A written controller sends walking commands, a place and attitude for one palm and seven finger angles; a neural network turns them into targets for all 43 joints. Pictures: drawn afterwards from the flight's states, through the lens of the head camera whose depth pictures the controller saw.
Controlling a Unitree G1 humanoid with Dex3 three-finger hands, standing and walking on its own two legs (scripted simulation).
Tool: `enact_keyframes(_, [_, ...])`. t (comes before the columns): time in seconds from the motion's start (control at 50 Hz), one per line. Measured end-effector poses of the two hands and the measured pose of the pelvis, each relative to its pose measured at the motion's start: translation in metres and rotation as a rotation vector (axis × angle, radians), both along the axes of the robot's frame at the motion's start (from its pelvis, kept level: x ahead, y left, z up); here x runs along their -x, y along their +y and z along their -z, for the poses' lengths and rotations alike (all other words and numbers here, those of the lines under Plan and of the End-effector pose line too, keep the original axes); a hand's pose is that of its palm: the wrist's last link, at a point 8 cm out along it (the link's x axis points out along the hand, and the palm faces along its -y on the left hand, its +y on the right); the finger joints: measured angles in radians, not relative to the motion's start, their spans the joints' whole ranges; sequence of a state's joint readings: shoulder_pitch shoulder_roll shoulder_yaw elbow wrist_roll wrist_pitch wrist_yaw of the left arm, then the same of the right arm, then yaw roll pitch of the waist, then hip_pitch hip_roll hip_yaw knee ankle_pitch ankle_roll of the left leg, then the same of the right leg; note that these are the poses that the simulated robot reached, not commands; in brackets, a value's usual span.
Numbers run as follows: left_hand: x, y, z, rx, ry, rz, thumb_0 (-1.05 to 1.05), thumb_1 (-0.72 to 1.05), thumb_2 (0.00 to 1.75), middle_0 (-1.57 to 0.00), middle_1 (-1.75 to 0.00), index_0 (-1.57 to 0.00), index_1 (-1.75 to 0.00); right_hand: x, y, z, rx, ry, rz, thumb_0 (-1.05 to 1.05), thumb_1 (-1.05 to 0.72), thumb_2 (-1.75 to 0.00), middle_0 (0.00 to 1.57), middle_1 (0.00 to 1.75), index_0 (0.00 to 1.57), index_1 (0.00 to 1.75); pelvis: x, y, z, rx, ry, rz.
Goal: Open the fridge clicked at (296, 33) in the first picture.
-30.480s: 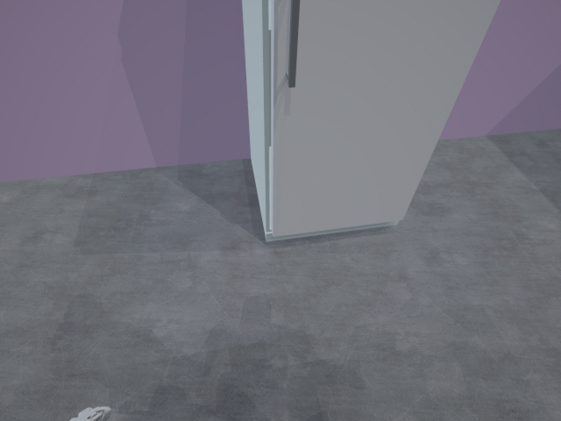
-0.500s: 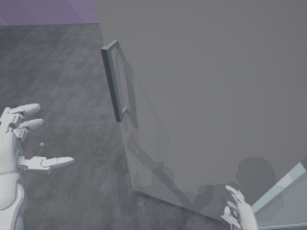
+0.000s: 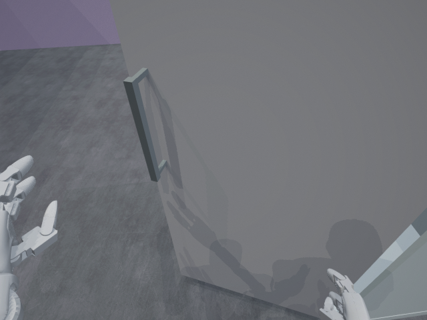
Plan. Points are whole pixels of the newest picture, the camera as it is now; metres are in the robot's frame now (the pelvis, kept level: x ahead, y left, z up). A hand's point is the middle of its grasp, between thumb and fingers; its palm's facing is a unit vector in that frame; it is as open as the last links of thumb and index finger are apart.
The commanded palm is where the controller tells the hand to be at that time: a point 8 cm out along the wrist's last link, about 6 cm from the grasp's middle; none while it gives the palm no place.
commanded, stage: draw the hand back to the body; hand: left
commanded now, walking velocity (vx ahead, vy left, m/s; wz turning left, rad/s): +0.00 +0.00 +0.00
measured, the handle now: (149, 131) +0.42 +0.19 +0.15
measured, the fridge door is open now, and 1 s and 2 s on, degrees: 66 66 66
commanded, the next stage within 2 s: step back with the hand held close in 0.36 s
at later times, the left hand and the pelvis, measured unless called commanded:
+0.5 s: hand (43, 228) +0.18 +0.28 +0.15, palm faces +0.51 -0.79 -0.35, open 7.4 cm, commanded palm +0.13 +0.30 +0.17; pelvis +0.00 +0.00 +0.00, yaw +0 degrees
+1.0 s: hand (12, 258) +0.14 +0.29 +0.15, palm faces +0.47 -0.76 -0.45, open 7.4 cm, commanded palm +0.08 +0.33 +0.17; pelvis -0.06 +0.03 -0.02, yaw +0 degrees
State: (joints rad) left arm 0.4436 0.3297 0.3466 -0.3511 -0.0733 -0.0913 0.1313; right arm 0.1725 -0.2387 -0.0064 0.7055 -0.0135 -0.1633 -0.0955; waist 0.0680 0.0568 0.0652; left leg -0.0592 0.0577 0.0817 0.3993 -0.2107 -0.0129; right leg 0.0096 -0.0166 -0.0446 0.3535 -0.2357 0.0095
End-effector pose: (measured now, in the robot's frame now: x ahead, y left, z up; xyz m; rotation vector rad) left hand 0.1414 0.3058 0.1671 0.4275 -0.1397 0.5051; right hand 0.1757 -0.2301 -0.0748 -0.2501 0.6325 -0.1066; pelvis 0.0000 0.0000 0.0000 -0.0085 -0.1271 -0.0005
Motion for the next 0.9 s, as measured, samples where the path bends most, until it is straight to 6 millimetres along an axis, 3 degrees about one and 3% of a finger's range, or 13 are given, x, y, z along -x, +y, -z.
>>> enact_keyframes(0.2, [0.007,0.002,0.002,0.017,-0.008,-0.033,0.02,0.84,0.88,-0.21,-0.33,-0.22,-0.33,-0.011,0.013,-0.002,-0.008,-0.012,-0.043,0.02,-0.91,-0.9,0.2,0.3,0.2,0.3,0.002,-0.001,0.0,0.001,-0.007,-0.012])
enact_keyframes(0.56, [-0.001,0.004,-0.003,-0.016,-0.015,0.007,0.02,0.89,0.9,-0.21,-0.31,-0.21,-0.3,0.004,0.015,0.005,-0.008,0.038,-0.031,0.02,-0.91,-0.9,0.2,0.3,0.2,0.3,0.006,0.004,0.001,0.01,0.028,-0.009])
enact_keyframes(0.72, [-0.008,0.002,0.005,-0.08,0.052,0.118,0.02,0.89,0.9,-0.21,-0.31,-0.21,-0.3,0.023,0.013,0.006,0.002,0.052,0.061,0.02,-0.91,-0.9,0.2,0.3,0.2,0.3,0.02,0.019,0.007,0.007,0.105,0.018])
enact_keyframes(0.9, [0.024,0.019,-0.001,-0.141,0.018,0.089,0.02,0.88,0.9,-0.21,-0.31,-0.22,-0.3,0.058,0.025,0.014,-0.004,0.066,0.073,0.02,-0.91,-0.9,0.2,0.3,0.2,0.3,0.047,0.027,0.014,0.003,0.11,0.019])
